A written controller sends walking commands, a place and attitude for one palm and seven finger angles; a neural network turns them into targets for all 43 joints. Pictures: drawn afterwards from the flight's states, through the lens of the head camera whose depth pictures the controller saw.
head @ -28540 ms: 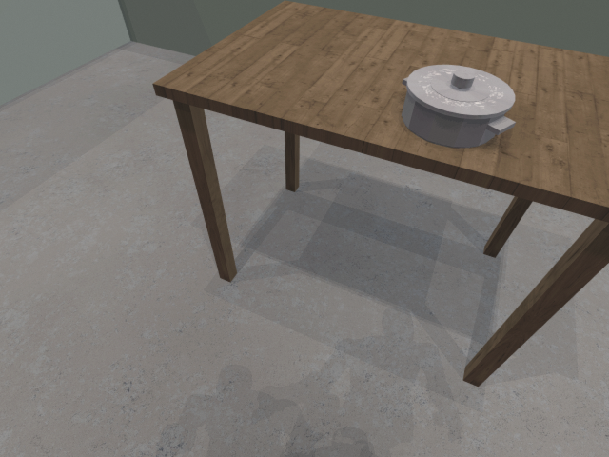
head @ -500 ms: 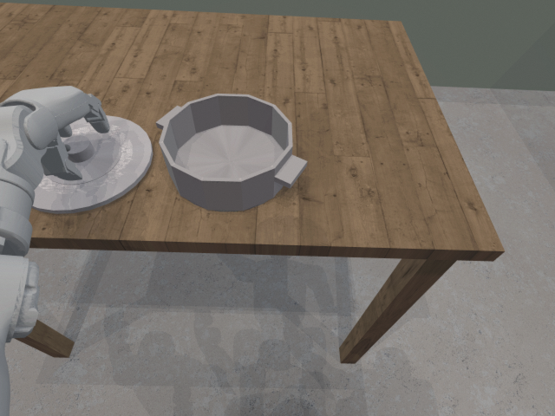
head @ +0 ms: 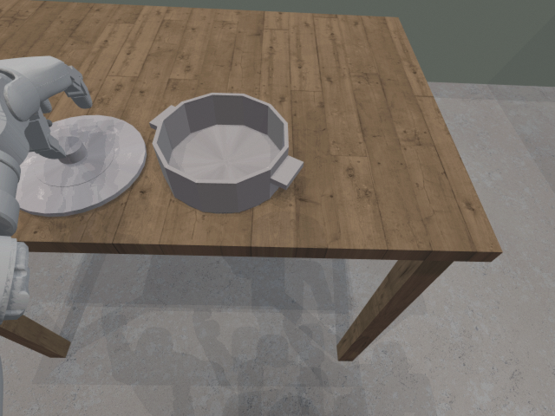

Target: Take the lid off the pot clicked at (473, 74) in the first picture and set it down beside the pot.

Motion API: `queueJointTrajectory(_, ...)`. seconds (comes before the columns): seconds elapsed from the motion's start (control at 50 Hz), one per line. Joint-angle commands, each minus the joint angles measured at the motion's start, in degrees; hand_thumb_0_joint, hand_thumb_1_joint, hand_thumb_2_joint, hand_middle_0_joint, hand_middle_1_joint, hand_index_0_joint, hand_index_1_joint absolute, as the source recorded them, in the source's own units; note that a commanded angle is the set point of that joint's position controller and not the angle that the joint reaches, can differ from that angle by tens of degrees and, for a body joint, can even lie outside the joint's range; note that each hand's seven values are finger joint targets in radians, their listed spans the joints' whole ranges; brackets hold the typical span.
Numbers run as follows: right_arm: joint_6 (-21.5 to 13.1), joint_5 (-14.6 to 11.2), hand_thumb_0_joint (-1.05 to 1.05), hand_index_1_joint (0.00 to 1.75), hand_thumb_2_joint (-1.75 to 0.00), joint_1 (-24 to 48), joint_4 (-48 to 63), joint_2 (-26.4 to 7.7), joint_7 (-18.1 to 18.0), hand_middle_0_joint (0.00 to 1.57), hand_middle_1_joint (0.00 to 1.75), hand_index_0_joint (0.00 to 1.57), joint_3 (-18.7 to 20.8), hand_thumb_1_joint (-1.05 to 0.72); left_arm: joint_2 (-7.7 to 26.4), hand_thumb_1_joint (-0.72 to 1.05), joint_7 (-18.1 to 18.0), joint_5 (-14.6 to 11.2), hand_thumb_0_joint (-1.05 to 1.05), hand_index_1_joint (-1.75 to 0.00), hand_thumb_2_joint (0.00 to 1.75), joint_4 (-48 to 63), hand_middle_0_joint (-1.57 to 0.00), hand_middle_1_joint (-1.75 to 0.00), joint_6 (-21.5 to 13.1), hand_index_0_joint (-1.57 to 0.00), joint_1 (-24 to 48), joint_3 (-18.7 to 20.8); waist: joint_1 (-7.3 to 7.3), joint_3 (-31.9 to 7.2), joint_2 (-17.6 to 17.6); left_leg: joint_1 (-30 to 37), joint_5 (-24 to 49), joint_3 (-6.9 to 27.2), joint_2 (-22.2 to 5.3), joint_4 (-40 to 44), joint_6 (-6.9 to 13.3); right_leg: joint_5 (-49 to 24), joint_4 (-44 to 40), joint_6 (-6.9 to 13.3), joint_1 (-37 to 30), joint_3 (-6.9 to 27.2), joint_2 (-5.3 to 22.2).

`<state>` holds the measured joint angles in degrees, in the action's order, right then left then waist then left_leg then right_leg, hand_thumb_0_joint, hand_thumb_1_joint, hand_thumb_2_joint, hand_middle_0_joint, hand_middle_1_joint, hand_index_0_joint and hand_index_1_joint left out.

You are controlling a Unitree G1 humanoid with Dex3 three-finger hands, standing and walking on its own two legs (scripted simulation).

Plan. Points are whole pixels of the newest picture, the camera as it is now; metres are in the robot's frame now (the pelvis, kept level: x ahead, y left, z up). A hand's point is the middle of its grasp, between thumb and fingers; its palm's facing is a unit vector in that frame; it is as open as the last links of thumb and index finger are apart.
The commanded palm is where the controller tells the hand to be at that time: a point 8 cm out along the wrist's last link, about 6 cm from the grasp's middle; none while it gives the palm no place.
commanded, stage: raise the empty hand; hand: left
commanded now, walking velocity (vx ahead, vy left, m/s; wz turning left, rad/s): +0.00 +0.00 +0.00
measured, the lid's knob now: (70, 150) +0.49 +0.30 +0.10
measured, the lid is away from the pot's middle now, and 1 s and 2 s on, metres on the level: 0.23 0.23 0.23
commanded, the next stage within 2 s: draw the hand back to the body in 0.96 s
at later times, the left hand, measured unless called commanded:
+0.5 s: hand (30, 81) +0.48 +0.29 +0.22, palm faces -0.25 -0.08 -0.97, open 11.0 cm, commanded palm +0.47 +0.28 +0.29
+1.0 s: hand (11, 36) +0.48 +0.28 +0.27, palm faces -0.18 -0.09 -0.98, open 11.0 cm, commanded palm +0.47 +0.27 +0.32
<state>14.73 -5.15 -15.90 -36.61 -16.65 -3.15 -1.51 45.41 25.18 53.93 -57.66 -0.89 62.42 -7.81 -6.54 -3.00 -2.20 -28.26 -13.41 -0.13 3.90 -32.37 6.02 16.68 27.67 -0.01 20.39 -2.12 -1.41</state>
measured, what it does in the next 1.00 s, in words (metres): stands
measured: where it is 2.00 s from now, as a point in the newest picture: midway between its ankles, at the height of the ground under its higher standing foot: outside the picture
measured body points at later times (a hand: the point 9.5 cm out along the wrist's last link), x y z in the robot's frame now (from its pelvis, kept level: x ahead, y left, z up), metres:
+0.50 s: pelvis +0.00 +0.00 +0.00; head +0.05 +0.01 +0.45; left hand +0.49 +0.29 +0.28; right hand +0.07 -0.27 -0.12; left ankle +0.02 +0.05 -0.73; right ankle -0.04 -0.13 -0.73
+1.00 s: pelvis +0.01 -0.01 +0.01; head +0.05 -0.01 +0.45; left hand +0.49 +0.28 +0.33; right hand +0.07 -0.28 -0.12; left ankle +0.02 +0.05 -0.73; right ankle -0.04 -0.13 -0.73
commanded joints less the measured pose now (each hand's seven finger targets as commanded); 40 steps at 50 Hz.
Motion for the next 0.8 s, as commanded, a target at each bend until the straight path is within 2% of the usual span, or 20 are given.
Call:
queueJointTrajectory(0.0,-1.23,0.49,0.00,0.30,-0.90,-0.86,5.19,-9.18,-0.33,0.20,0.30,0.20,3.51,-0.90,15.35,-0.16,-1.80,-0.12,0.00,-0.53,0.95,14.38,-0.52,-0.53,-0.65,-0.52,31.05,5.48,-0.39,-25.84,-5.99,29.08,26.04,6.98,-1.97,0.60,-2.34,-13.03,-2.44,3.02,4.58,0.00,-3.12)
queueJointTrajectory(0.04,-1.29,0.24,0.00,0.30,-0.90,-0.99,5.12,-9.46,-0.50,0.20,0.30,0.20,3.21,-0.90,16.58,-0.16,-1.35,-0.66,0.00,-0.53,0.95,10.93,-0.52,-0.53,-0.47,-0.52,28.96,6.53,-0.26,-23.64,-4.19,27.01,26.26,6.69,-1.86,0.77,-2.47,-13.61,-2.38,3.19,4.13,-0.37,-3.00)
queueJointTrajectory(0.08,-1.00,0.15,0.00,0.30,-0.90,-1.06,4.35,-9.34,-0.49,0.20,0.30,0.20,3.08,-0.90,14.71,-0.16,-0.92,-0.53,0.00,-0.53,0.95,6.92,-0.52,-0.53,0.79,-0.52,30.18,4.46,-0.70,-20.05,-1.72,22.97,18.62,5.81,-1.60,1.99,-1.72,-11.59,-2.93,2.88,4.10,-0.36,-2.88)
queueJointTrajectory(0.1,-0.95,0.02,0.00,0.30,-0.90,-1.16,4.29,-9.48,-0.50,0.20,0.30,0.20,2.93,-0.90,15.74,-0.16,-0.98,-0.27,0.00,-0.53,0.95,6.61,-0.52,-0.53,1.23,-0.52,30.64,4.77,-0.41,-19.66,-0.94,21.67,17.57,5.67,-1.46,2.39,-1.66,-11.75,-2.80,2.97,3.16,-0.37,-2.83)
queueJointTrajectory(0.18,-1.51,0.51,0.00,0.30,-0.90,-0.23,5.27,-9.14,-0.01,0.20,0.30,0.20,3.32,-0.90,15.32,-0.16,-1.28,1.31,0.00,-0.53,0.95,14.24,-0.52,-0.53,1.06,-0.52,36.71,4.20,0.00,-25.65,-8.79,29.72,27.58,7.41,-2.00,1.13,-3.10,-12.61,-2.31,3.44,5.14,-0.18,-3.03)
queueJointTrajectory(0.24,-1.94,0.46,0.00,0.30,-0.90,-0.96,5.26,-9.15,0.12,0.20,0.30,0.20,3.29,-0.90,14.75,-0.16,-0.56,0.53,0.00,-0.53,0.95,12.47,-0.52,-0.53,1.30,-0.52,32.43,4.60,-0.04,-25.67,-7.38,30.64,32.94,7.57,-2.42,0.45,-3.82,-13.70,-2.46,3.33,5.32,-0.51,-3.20)
queueJointTrajectory(0.28,-1.60,0.56,0.00,0.30,-0.90,-0.60,5.14,-9.10,0.36,0.20,0.30,0.20,3.26,-0.90,15.66,-0.16,-0.18,0.35,0.00,-0.53,0.95,11.00,-0.52,-0.53,2.09,-0.52,32.30,5.51,0.19,-24.72,-3.54,27.64,28.17,7.04,-2.22,1.32,-2.99,-13.16,-2.56,2.87,3.46,-0.33,-3.00)
queueJointTrajectory(0.32,-1.44,0.43,0.00,0.30,-0.90,-0.08,5.31,-9.14,0.44,0.20,0.30,0.20,3.16,-0.90,14.97,-0.16,0.20,0.15,0.00,-0.53,0.95,12.16,-0.52,-0.53,2.88,-0.52,34.15,4.33,0.22,-24.51,-3.65,26.97,26.67,6.69,-2.10,2.04,-2.73,-13.26,-2.70,2.83,2.88,-0.30,-2.81)
queueJointTrajectory(0.34,-1.68,0.29,0.00,0.30,-0.90,0.11,5.38,-9.20,0.56,0.20,0.30,0.20,3.32,-0.90,12.58,-0.16,0.39,-0.06,0.00,-0.53,0.95,11.89,-0.52,-0.53,3.15,-0.52,34.48,2.37,-0.20,-23.34,-5.14,27.57,28.50,6.86,-2.09,1.51,-3.17,-13.17,-2.82,3.20,4.52,-0.54,-2.77)
queueJointTrajectory(0.4,-1.57,0.30,0.00,0.30,-0.90,-0.25,4.66,-9.10,0.38,0.20,0.30,0.20,3.05,-0.90,14.14,-0.16,0.44,0.61,0.00,-0.53,0.95,9.94,-0.52,-0.53,4.19,-0.52,37.01,3.08,-0.36,-21.67,-2.63,25.90,21.80,6.73,-1.99,2.86,-2.38,-10.85,-3.60,2.95,3.99,-0.38,-2.82)
queueJointTrajectory(0.44,-1.98,0.30,0.00,0.30,-0.90,0.15,5.26,-9.38,0.18,0.20,0.30,0.20,2.86,-0.90,16.29,-0.16,0.43,0.66,0.00,-0.53,0.95,11.98,-0.52,-0.53,4.04,-0.52,38.09,4.19,0.15,-23.53,-4.41,26.38,24.47,6.39,-1.71,2.57,-2.49,-12.89,-3.34,3.32,2.34,-0.25,-2.50)
queueJointTrajectory(0.46,-2.00,0.57,0.00,0.30,-0.90,0.23,5.22,-9.09,0.23,0.20,0.30,0.20,2.90,-0.90,18.27,-0.16,0.24,1.30,0.00,-0.53,0.95,14.62,-0.52,-0.53,3.95,-0.52,40.44,5.47,0.38,-26.72,-5.00,27.76,24.74,6.69,-1.73,2.75,-2.54,-12.93,-3.29,3.04,1.00,0.22,-2.50)
queueJointTrajectory(0.54,-2.45,0.11,0.00,0.30,-0.90,-0.07,4.53,-8.84,0.52,0.20,0.30,0.20,3.03,-0.90,9.51,-0.16,1.27,0.59,0.00,-0.53,0.95,10.77,-0.52,-0.53,5.21,-0.52,38.36,-0.94,-0.83,-21.24,-6.52,28.73,27.30,7.30,-2.39,2.70,-3.47,-11.18,-4.20,3.32,6.02,-0.87,-2.73)
queueJointTrajectory(0.56,-2.29,0.42,0.00,0.30,-0.90,-0.11,4.44,-8.88,0.78,0.20,0.30,0.20,3.07,-0.90,12.54,-0.16,1.18,0.97,0.00,-0.53,0.95,11.42,-0.52,-0.53,5.61,-0.52,38.19,1.92,-0.20,-21.96,-4.61,28.38,24.65,7.28,-2.53,3.24,-3.18,-10.35,-4.24,3.00,4.84,-0.60,-2.79)
queueJointTrajectory(0.58,-2.34,0.29,0.00,0.30,-0.90,0.32,4.46,-8.81,0.63,0.20,0.30,0.20,2.77,-0.90,11.99,-0.16,1.29,1.13,0.00,-0.53,0.95,8.83,-0.52,-0.53,5.89,-0.52,37.28,1.26,-0.29,-20.41,-3.87,26.70,22.94,6.71,-2.18,3.31,-2.73,-10.35,-4.16,3.11,4.56,-0.55,-2.69)
queueJointTrajectory(0.6,-2.28,0.24,0.00,0.30,-0.90,0.18,4.44,-8.96,0.61,0.20,0.30,0.20,2.70,-0.90,14.25,-0.16,1.21,1.18,0.00,-0.53,0.95,10.87,-0.52,-0.53,5.90,-0.52,38.76,2.76,0.07,-22.38,-3.37,26.77,22.91,6.79,-2.23,3.77,-2.83,-10.89,-3.87,3.07,2.88,-0.44,-2.53)
queueJointTrajectory(0.64,-2.66,0.26,0.00,0.30,-0.90,0.80,4.95,-8.98,0.72,0.20,0.30,0.20,2.84,-0.90,11.16,-0.16,1.42,1.01,0.00,-0.53,0.95,13.00,-0.52,-0.53,6.10,-0.52,41.35,-0.15,-0.37,-22.79,-6.56,28.15,24.44,6.73,-1.97,3.22,-3.15,-11.12,-4.22,3.51,3.95,-0.47,-2.44)
queueJointTrajectory(0.66,-2.65,0.56,0.00,0.30,-0.90,0.28,4.59,-8.79,0.82,0.20,0.30,0.20,2.87,-0.90,12.93,-0.16,1.27,1.40,0.00,-0.53,0.95,14.61,-0.52,-0.53,6.32,-0.52,43.35,1.30,-0.14,-24.28,-5.41,28.90,24.62,7.38,-2.06,3.71,-3.09,-11.12,-4.40,3.27,3.13,-0.50,-2.66)
queueJointTrajectory(0.72,-2.85,0.30,0.00,0.30,-0.90,0.26,3.76,-8.81,0.06,0.20,0.30,0.20,2.19,-0.90,14.47,-0.16,1.52,2.03,0.00,-0.53,0.95,8.12,-0.52,-0.53,7.07,-0.52,42.15,1.69,-0.44,-20.68,-2.51,24.65,17.48,5.91,-1.73,4.86,-2.11,-10.01,-4.91,3.09,1.79,-0.21,-2.28)
queueJointTrajectory(0.78,-3.11,0.32,0.00,0.30,-0.90,0.95,4.16,-8.87,0.07,0.20,0.30,0.20,2.24,-0.90,15.03,-0.16,1.58,2.41,0.00,-0.53,0.95,11.25,-0.52,-0.53,7.10,-0.52,46.30,1.40,-0.14,-23.16,-3.76,25.39,18.56,5.88,-1.52,5.11,-2.01,-11.29,-4.69,3.25,0.01,0.02,-2.10)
